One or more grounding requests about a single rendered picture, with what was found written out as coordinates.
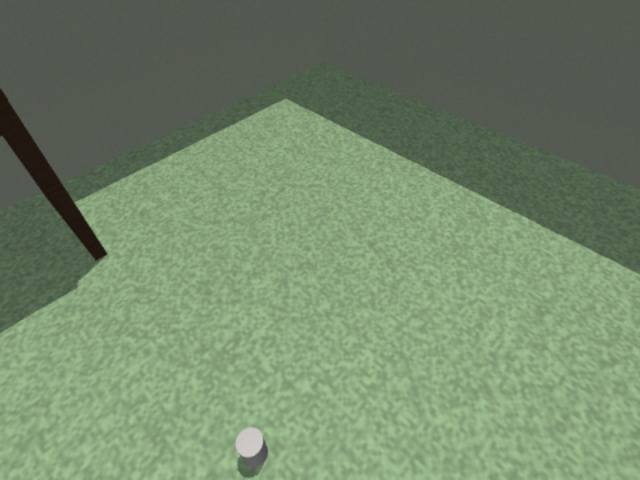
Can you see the desk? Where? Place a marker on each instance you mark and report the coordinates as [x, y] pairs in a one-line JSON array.
[[25, 148]]

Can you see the can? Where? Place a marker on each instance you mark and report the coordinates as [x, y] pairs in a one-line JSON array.
[[251, 447]]

